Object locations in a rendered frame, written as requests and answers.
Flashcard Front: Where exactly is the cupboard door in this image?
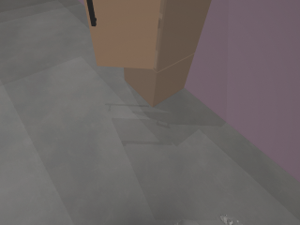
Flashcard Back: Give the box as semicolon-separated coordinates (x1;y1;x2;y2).
83;0;161;69

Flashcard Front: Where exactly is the robot right hand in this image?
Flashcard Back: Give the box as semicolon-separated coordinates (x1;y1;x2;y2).
220;214;243;225

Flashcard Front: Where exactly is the handle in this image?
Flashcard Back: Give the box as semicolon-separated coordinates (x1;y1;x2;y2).
86;0;97;26

